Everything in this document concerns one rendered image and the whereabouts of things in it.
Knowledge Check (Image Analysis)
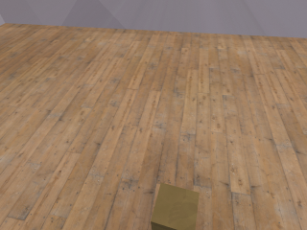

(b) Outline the carton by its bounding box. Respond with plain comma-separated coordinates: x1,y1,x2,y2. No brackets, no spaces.
151,182,200,230

